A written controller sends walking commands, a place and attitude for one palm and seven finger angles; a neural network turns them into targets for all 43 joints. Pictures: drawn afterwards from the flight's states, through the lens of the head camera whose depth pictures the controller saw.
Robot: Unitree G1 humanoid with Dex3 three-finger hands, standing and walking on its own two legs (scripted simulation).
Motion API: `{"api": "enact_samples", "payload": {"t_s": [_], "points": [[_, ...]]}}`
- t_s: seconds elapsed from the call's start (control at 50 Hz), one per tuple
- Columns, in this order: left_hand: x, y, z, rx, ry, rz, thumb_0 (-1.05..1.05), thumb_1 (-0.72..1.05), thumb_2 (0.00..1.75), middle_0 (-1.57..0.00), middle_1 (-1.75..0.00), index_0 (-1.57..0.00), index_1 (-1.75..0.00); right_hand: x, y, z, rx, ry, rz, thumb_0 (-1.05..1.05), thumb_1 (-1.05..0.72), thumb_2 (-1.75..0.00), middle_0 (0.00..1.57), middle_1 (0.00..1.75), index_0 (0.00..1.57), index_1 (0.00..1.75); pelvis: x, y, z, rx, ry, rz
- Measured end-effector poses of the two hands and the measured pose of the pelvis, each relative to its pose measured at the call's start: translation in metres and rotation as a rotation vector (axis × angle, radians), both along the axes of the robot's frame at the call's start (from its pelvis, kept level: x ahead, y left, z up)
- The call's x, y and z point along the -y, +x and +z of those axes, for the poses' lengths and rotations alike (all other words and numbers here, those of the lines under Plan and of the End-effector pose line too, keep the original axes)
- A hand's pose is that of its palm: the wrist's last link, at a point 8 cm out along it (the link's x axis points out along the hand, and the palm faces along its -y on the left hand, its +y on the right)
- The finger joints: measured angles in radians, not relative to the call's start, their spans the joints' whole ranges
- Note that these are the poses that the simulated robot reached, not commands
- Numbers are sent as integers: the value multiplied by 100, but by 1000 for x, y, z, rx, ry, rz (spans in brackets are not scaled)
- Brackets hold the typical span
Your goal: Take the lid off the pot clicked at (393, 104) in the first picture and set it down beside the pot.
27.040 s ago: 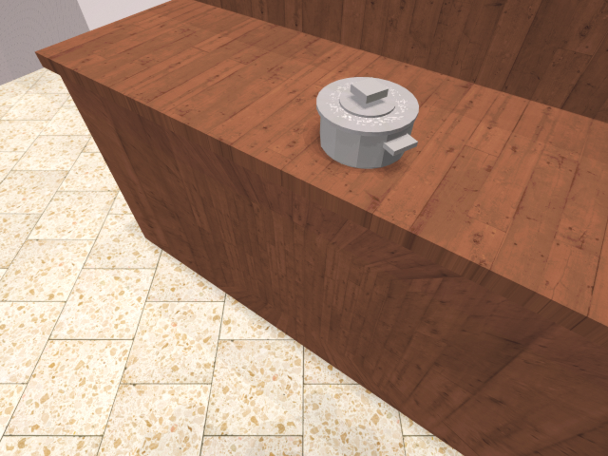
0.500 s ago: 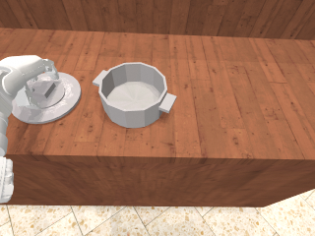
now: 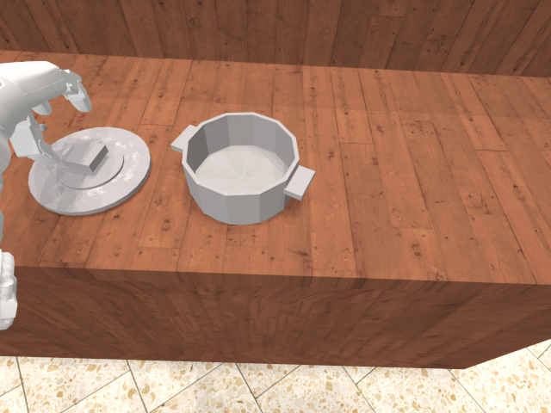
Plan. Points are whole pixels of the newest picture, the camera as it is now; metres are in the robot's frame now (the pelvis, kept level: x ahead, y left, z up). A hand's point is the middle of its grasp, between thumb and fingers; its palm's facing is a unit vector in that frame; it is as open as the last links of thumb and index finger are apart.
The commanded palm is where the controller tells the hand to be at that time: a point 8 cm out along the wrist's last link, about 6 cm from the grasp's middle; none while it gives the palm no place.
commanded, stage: raise the empty hand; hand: left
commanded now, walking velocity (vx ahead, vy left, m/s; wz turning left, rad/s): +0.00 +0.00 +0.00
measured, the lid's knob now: (85, 155) +0.48 +0.29 +0.08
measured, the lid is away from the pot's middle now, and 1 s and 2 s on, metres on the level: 0.24 0.24 0.24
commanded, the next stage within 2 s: draw the hand back to the body in 0.70 s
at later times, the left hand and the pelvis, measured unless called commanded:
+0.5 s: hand (22, 86) +0.47 +0.30 +0.21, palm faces -0.26 -0.06 -0.96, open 11.1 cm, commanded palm +0.46 +0.29 +0.29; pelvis +0.00 +0.01 +0.00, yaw +0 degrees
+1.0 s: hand (10, 84) +0.45 +0.30 +0.23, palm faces -0.23 -0.03 -0.97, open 11.1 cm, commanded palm +0.42 +0.29 +0.29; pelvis +0.00 +0.00 +0.01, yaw +0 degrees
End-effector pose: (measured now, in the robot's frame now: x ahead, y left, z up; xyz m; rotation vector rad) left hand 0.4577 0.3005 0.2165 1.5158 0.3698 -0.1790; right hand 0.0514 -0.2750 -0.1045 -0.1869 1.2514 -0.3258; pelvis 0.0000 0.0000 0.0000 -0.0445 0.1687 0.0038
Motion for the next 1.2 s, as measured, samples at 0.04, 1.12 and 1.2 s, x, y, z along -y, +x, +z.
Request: {"api": "enact_samples", "payload": {"t_s": [0.04,1.12,1.2], "points": [[1,2,5,6,6,0,0,-12,87,-48,-64,-48,-64,-1,0,0,0,3,-1,0,-91,-89,21,30,20,30,-1,0,0,0,0,0],[2,-31,63,114,33,54,0,-12,87,-48,-64,-48,-64,-13,26,4,118,73,68,1,-91,-89,20,30,20,30,-3,-4,6,46,11,2],[5,-46,62,123,55,41,0,-12,87,-48,-64,-48,-64,-16,42,5,149,81,105,1,-91,-89,20,30,20,30,-1,-7,6,57,12,16]]}}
